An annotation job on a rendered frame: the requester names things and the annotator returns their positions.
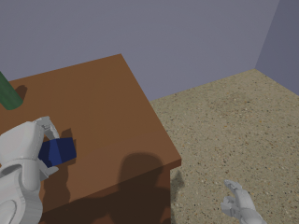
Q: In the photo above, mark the table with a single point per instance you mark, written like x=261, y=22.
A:
x=121, y=173

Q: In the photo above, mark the right robot hand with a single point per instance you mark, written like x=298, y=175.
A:
x=231, y=206

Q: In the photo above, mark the left robot forearm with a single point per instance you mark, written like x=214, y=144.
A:
x=19, y=192

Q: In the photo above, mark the left robot hand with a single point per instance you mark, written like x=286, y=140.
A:
x=25, y=141

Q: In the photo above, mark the right robot forearm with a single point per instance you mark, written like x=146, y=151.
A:
x=250, y=216

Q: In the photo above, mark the sponge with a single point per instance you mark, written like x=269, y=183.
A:
x=57, y=151

